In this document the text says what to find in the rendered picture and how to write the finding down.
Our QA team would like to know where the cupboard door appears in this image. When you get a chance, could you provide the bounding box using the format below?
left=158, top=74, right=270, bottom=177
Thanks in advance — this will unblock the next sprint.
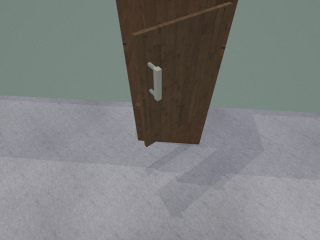
left=131, top=2, right=233, bottom=147

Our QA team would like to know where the handle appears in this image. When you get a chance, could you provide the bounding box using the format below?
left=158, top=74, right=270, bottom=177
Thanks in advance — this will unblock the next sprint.
left=147, top=62, right=162, bottom=101

